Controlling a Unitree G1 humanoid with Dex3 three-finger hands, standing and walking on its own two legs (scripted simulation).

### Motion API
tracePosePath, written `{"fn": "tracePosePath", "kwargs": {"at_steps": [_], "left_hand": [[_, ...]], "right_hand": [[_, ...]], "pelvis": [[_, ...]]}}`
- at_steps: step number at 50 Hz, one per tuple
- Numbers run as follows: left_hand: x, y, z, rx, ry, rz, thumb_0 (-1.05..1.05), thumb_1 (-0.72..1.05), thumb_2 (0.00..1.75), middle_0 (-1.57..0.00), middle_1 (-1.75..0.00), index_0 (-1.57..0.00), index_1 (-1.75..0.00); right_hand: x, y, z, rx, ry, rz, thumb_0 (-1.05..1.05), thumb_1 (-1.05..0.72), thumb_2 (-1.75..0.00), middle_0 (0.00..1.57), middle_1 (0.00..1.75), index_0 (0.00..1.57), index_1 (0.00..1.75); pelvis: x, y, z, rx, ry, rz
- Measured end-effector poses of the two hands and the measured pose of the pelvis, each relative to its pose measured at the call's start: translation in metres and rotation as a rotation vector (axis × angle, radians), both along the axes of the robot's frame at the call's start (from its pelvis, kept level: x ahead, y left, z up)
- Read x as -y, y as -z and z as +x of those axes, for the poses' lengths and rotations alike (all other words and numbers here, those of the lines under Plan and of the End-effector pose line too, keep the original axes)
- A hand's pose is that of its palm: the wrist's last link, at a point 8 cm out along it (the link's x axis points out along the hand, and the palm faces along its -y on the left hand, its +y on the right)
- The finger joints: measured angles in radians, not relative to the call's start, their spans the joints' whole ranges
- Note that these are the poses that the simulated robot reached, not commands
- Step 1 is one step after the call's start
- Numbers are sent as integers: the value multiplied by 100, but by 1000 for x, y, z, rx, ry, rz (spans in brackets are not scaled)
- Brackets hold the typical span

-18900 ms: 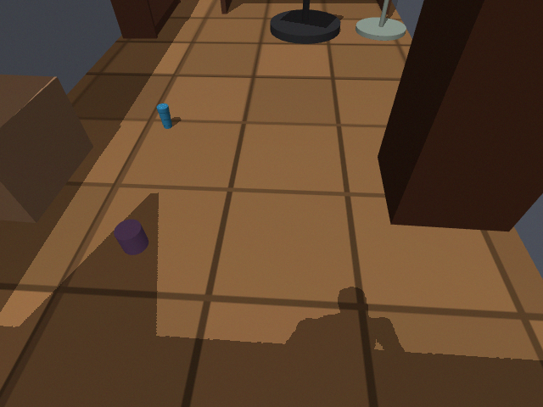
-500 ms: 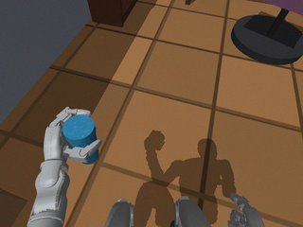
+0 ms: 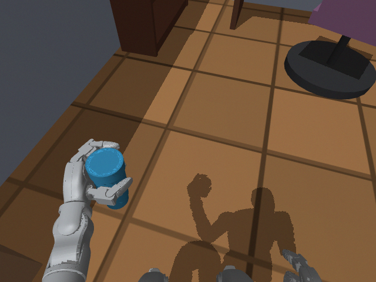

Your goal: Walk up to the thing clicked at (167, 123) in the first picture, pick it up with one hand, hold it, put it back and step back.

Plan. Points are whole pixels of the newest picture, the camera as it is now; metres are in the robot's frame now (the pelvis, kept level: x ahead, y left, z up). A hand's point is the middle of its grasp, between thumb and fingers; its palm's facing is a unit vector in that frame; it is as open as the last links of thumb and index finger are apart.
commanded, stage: lift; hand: left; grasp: from the side
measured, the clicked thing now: (111, 182) +0.34 +0.18 +0.01
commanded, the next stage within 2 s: hold in 0.34 s
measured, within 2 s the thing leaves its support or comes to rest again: neither
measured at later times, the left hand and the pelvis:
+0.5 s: hand (112, 164) +0.35 +0.16 +0.07, palm faces +0.09 -1.00 -0.01, open 9.6 cm; pelvis +0.01 -0.01 +0.02, yaw +0 degrees
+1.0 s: hand (108, 162) +0.34 +0.16 +0.09, palm faces +0.09 -1.00 -0.03, open 9.6 cm; pelvis +0.01 +0.00 +0.03, yaw +0 degrees
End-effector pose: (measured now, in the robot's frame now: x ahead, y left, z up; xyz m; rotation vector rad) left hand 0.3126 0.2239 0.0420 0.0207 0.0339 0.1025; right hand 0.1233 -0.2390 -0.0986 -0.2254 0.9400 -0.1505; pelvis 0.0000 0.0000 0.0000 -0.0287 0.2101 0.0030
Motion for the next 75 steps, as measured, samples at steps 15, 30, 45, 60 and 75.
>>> {"fn": "tracePosePath", "kwargs": {"at_steps": [15,30,45,60,75], "left_hand": [[7,-16,8,3,11,-8,2,-26,104,-83,-97,-71,-97],[9,-29,9,24,7,-14,2,-26,103,-83,-98,-71,-97],[9,-40,5,35,8,-7,2,-26,103,-83,-98,-71,-97],[11,-41,1,22,6,-2,2,-26,103,-83,-98,-71,-97],[13,-45,-2,33,-1,-2,2,-26,103,-83,-98,-70,-97]], "right_hand": [[9,-15,7,-3,7,-9,1,-91,-90,20,30,20,30],[11,-22,7,-14,17,-8,1,-91,-90,20,30,20,30],[6,-29,4,1,19,1,1,-92,-90,20,30,20,30],[5,-34,0,14,14,8,1,-91,-90,20,30,20,30],[9,-33,-2,14,13,13,1,-92,-90,20,30,20,30]], "pelvis": [[4,-15,10,40,3,7],[5,-24,15,69,4,10],[2,-30,11,102,6,10],[2,-33,5,118,6,12],[6,-34,4,125,4,16]]}}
